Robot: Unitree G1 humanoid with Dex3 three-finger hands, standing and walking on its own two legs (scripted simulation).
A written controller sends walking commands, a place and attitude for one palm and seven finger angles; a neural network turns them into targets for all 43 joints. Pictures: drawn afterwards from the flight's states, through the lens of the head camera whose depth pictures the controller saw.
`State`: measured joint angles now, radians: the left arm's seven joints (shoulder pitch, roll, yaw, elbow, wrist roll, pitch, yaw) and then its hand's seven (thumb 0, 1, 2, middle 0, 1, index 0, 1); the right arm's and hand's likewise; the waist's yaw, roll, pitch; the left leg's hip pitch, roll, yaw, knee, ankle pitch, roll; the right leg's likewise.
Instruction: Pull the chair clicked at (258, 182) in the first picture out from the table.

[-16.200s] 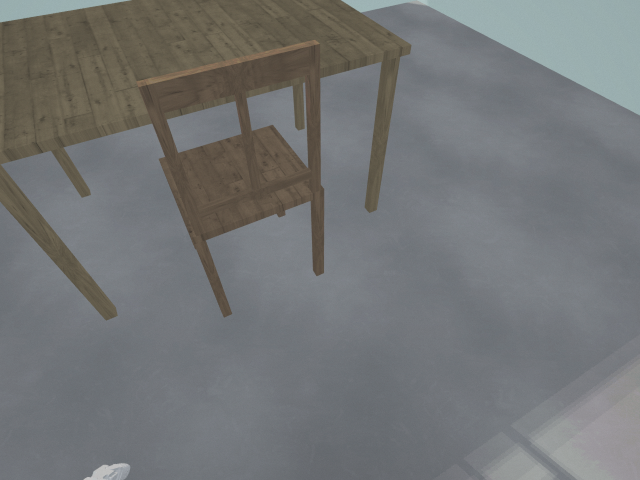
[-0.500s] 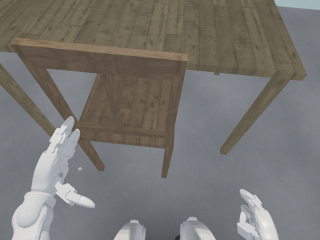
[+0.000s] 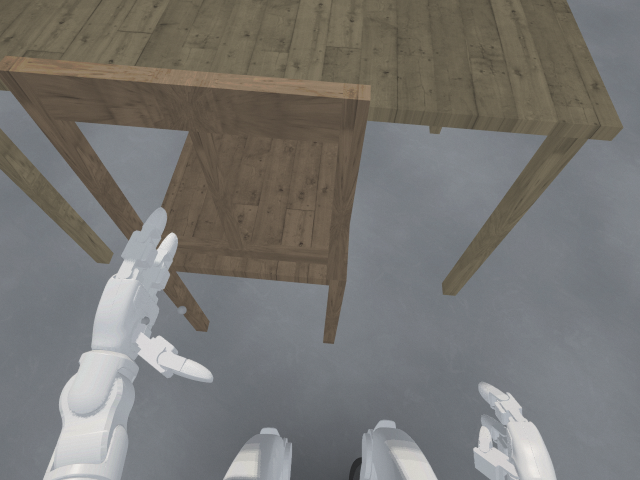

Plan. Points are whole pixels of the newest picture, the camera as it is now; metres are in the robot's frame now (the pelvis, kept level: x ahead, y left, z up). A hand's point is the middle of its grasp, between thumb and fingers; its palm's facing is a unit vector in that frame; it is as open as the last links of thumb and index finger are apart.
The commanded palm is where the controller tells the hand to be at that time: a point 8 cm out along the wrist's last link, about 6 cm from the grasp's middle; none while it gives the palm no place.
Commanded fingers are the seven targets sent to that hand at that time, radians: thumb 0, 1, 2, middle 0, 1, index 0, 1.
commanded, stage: aim the fingers beside a spindle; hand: left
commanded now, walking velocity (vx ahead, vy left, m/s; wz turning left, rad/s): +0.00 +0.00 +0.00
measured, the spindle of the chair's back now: (221, 197) +0.50 +0.16 -0.01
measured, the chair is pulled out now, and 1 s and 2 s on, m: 0.00 0.00 0.00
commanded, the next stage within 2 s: push the fingers through the gap in 1.14 s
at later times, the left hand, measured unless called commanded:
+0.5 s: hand (213, 284) +0.35 +0.15 +0.00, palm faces -0.08 -1.00 -0.05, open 16.9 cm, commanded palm +0.33 +0.20 +0.01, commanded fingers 0.00 -0.50 0.30 -0.06 -0.08 -0.06 -0.08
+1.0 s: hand (215, 284) +0.35 +0.15 +0.00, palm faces -0.08 -1.00 -0.05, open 16.9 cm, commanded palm +0.33 +0.20 +0.01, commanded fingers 0.00 -0.50 0.30 -0.06 -0.08 -0.06 -0.08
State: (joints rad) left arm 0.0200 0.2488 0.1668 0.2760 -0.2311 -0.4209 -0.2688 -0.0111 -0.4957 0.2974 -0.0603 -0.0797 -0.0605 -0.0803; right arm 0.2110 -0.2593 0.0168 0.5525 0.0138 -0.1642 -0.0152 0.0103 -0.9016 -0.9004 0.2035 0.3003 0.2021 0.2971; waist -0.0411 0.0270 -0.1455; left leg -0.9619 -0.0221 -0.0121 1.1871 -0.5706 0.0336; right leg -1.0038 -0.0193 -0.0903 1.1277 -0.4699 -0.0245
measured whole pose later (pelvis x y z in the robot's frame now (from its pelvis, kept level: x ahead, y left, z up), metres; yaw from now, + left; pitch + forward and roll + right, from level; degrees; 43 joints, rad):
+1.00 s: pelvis +0.00 +0.00 -0.01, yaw +0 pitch +23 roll -1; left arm -0.18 0.22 0.15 0.47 -0.17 -0.47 -0.18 -0.01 -0.50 0.30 -0.06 -0.08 -0.06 -0.08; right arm 0.22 -0.26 0.01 0.56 0.01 -0.07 0.00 0.01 -0.90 -0.90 0.20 0.30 0.20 0.30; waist -0.06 0.03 -0.16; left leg -1.06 -0.02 0.00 1.25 -0.59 0.03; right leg -1.12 -0.02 -0.08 1.20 -0.49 -0.03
